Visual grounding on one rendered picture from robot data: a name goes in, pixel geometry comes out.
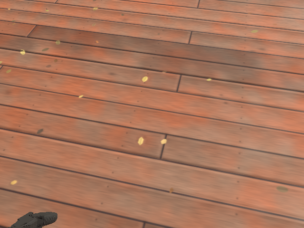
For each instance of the left robot hand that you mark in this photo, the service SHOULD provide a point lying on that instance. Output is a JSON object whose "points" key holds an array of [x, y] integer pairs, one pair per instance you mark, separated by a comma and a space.
{"points": [[37, 220]]}

